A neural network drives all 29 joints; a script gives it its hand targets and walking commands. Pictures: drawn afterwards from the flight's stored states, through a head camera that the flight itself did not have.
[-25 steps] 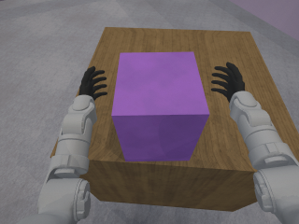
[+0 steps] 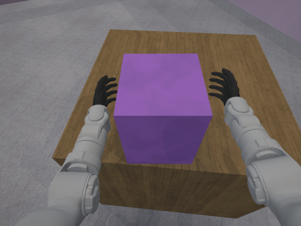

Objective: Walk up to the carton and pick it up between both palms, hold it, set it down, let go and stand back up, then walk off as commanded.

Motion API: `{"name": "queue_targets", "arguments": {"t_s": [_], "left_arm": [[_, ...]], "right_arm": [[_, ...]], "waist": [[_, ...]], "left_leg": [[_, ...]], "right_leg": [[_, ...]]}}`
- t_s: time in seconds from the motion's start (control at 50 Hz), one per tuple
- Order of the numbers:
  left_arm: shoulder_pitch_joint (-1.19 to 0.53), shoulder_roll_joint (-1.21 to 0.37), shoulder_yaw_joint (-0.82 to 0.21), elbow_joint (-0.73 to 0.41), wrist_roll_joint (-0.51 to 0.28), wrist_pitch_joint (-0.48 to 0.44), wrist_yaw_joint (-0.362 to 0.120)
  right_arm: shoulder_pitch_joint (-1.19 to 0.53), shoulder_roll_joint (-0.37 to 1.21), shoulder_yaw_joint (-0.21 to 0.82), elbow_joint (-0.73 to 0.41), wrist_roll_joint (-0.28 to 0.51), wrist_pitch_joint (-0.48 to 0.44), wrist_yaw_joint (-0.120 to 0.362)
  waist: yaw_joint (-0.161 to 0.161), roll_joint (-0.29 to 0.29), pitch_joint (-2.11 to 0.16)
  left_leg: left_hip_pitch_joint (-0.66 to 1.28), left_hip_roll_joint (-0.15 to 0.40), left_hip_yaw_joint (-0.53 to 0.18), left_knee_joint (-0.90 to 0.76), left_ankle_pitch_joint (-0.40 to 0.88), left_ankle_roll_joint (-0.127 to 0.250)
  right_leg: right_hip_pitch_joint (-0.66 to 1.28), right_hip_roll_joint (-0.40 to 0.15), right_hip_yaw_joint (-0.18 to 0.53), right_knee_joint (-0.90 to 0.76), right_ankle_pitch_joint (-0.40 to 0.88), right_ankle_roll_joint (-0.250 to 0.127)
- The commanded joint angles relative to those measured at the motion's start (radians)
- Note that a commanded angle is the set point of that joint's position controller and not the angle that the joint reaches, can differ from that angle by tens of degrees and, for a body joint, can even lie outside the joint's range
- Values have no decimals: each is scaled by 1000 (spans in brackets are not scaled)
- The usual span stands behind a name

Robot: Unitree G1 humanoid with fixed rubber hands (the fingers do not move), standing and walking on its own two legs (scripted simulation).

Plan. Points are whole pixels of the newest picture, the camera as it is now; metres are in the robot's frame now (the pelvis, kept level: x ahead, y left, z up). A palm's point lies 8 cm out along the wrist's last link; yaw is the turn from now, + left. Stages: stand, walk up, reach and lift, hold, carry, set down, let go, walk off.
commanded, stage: reach and lift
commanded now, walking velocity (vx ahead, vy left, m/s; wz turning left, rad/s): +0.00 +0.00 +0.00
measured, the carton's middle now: (159, 112) +0.40 +0.05 +0.05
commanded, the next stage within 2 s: none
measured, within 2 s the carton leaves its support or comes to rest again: leaves its support in 1.76 s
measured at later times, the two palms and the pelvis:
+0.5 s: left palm (108, 101) +0.39 +0.20 +0.09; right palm (214, 97) +0.44 -0.09 +0.10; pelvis +0.00 +0.01 +0.00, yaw +0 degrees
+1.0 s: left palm (107, 103) +0.39 +0.20 +0.09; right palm (214, 99) +0.43 -0.09 +0.10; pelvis +0.00 +0.00 +0.01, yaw +1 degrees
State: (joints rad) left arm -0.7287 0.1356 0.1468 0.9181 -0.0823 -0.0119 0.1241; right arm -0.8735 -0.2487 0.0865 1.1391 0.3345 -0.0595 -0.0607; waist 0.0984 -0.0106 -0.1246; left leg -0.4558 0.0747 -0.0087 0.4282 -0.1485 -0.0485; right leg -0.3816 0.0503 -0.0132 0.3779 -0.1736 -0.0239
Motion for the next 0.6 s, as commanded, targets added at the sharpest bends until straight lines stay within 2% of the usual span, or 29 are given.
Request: {"name": "queue_targets", "arguments": {"t_s": [0.0,0.18,0.34,0.46,0.58], "left_arm": [[-412,79,3,-175,14,-46,7],[-415,-10,47,-168,82,-31,21],[-451,-78,59,-222,136,7,44],[-452,-128,51,-257,159,24,56],[-469,-151,56,-288,188,34,56]], "right_arm": [[-446,-108,-8,-152,12,-37,2],[-455,-39,-51,-157,-52,-30,-16],[-455,10,-124,-188,-139,-22,-49],[-447,56,-146,-221,-162,-10,-48],[-439,80,-180,-236,-197,-3,-47]], "waist": [[7,17,-553],[6,10,-516],[-18,12,-513],[-15,25,-524],[-27,38,-513]], "left_leg": [[318,-67,72,44,370,-10],[332,-61,74,27,360,-11],[386,-56,71,19,377,-22],[421,-55,66,16,396,-23],[435,-57,66,9,384,-23]], "right_leg": [[144,-1,-5,-34,257,45],[133,2,-7,-51,213,46],[128,13,-20,-69,200,40],[123,15,-25,-78,189,33],[126,12,-29,-87,174,35]]}}
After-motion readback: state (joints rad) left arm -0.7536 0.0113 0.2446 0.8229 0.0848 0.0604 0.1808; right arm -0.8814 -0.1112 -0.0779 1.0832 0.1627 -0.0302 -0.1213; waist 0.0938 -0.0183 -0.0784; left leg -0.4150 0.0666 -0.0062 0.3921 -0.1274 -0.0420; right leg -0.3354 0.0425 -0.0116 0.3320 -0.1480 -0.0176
